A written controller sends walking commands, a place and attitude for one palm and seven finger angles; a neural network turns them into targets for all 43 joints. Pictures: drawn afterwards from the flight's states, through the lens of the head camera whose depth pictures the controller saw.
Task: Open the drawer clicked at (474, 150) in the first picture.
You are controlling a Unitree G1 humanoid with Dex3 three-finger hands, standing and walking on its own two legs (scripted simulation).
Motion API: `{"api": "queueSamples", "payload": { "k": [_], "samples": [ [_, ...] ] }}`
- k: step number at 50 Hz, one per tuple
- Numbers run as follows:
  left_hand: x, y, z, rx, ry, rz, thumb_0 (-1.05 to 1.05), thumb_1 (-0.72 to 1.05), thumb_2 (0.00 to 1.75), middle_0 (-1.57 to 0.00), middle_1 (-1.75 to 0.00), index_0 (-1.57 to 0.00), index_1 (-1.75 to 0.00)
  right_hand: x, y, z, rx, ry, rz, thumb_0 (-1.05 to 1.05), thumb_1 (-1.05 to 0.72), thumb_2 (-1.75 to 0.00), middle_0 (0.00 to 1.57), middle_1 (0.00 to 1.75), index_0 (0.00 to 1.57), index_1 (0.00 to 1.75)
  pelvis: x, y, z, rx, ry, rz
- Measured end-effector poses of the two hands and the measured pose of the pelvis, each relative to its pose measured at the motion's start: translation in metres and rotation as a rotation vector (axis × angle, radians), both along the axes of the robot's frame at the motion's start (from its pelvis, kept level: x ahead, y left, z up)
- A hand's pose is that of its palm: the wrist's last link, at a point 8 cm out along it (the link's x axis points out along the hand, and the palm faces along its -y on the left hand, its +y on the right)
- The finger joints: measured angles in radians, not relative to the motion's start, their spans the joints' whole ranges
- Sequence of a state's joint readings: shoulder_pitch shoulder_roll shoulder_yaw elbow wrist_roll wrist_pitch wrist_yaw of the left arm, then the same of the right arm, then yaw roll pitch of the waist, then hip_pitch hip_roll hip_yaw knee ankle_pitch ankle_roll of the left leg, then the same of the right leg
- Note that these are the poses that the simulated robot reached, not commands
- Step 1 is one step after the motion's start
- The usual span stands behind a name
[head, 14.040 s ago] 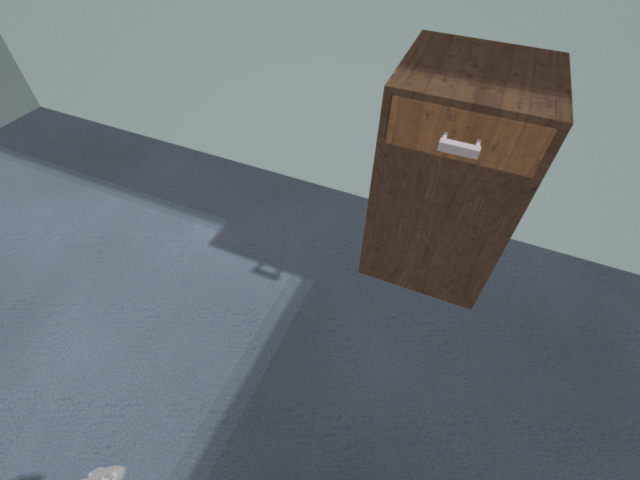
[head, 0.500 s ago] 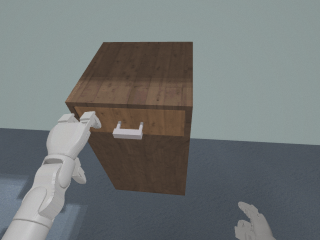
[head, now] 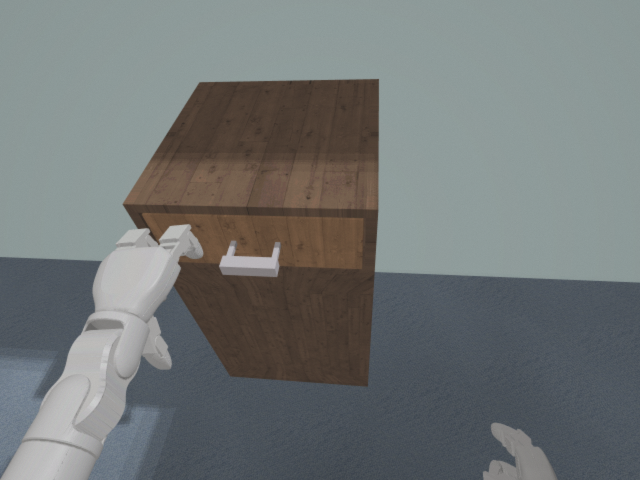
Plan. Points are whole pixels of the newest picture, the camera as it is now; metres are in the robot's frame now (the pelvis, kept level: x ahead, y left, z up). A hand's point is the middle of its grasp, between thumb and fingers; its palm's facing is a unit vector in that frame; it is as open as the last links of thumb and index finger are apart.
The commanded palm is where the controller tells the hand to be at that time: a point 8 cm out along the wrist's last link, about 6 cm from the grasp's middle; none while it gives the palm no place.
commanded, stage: move the hooked fingers above the handle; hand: left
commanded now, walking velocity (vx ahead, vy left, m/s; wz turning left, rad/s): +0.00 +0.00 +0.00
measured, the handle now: (252, 256) +0.49 +0.19 -0.07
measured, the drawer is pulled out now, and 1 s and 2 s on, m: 0.00 0.00 0.00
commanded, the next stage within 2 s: none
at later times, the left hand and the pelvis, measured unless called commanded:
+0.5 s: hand (195, 278) +0.36 +0.22 +0.05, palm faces +0.00 -0.08 -1.00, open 13.9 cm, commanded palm +0.33 +0.23 +0.10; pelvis +0.01 +0.00 -0.01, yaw +0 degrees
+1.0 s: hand (216, 266) +0.40 +0.21 +0.02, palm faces -0.03 -0.05 -1.00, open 13.9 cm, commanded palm +0.39 +0.22 +0.07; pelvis +0.01 +0.00 -0.02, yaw +0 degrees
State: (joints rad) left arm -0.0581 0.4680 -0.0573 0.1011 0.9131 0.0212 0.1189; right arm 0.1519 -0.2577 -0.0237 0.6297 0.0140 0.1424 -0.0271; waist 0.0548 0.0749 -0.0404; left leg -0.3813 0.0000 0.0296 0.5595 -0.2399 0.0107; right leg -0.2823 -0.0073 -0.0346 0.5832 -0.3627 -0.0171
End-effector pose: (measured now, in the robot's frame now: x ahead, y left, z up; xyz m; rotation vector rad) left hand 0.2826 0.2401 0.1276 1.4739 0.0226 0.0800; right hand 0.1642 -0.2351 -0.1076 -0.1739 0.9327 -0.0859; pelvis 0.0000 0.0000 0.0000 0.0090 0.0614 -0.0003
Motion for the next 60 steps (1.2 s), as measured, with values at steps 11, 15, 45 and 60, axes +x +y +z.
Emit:
{"api": "queueSamples", "payload": {
  "k": [11, 15, 45, 60],
  "samples": [
    [0.011, -0.007, -0.012, -0.006, 0.039, -0.02, 0.0, -0.49, 0.3, -0.32, -1.2, -0.32, -1.2, 0.012, 0.002, 0.003, -0.002, -0.029, 0.012, 0.01, -0.91, -0.9, 0.2, 0.3, 0.2, 0.3, 0.002, -0.002, -0.002, 0.001, 0.012, 0.004],
    [0.02, -0.007, -0.018, 0.002, 0.04, -0.024, 0.0, -0.49, 0.3, -0.32, -1.2, -0.32, -1.2, 0.009, 0.0, 0.001, -0.011, -0.014, 0.004, 0.01, -0.91, -0.9, 0.2, 0.3, 0.2, 0.3, 0.002, -0.003, -0.004, -0.001, 0.025, 0.007],
    [0.082, -0.027, -0.05, 0.034, 0.064, -0.048, 0.0, -0.49, 0.3, -0.32, -1.2, -0.32, -1.2, -0.055, -0.026, -0.026, -0.04, 0.174, -0.138, 0.01, -0.91, -0.9, 0.2, 0.3, 0.2, 0.3, 0.009, -0.002, -0.014, -0.003, 0.109, -0.007],
    [0.122, -0.032, -0.065, 0.054, 0.097, -0.046, 0.0, -0.49, 0.3, -0.32, -1.2, -0.32, -1.2, -0.089, -0.032, -0.035, -0.051, 0.249, -0.193, 0.01, -0.91, -0.9, 0.2, 0.3, 0.2, 0.3, 0.006, -0.003, -0.021, -0.007, 0.168, -0.013]
  ]
}}
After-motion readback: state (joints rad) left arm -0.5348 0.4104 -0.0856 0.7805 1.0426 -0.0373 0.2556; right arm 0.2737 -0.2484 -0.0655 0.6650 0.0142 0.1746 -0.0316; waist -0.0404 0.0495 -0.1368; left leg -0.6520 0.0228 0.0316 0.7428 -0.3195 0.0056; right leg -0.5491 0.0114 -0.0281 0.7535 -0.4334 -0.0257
